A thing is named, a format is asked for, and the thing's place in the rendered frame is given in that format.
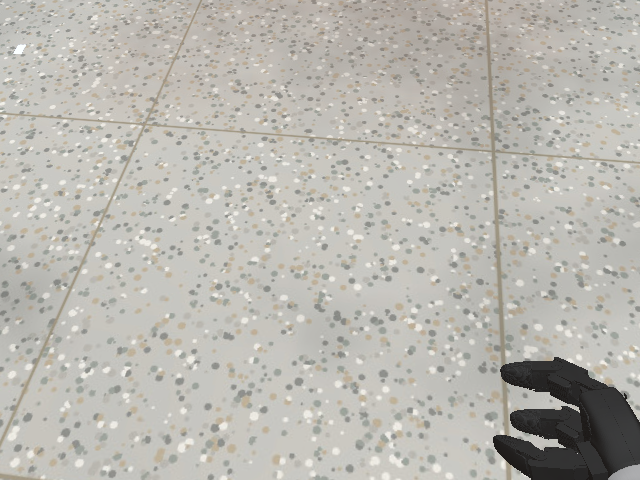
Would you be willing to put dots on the right robot hand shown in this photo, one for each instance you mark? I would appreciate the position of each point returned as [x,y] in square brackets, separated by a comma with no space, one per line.
[605,434]

